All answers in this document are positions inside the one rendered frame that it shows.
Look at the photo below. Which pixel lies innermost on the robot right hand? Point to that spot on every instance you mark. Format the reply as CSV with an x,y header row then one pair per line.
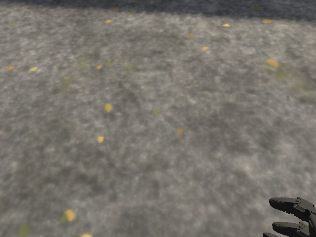
x,y
300,208

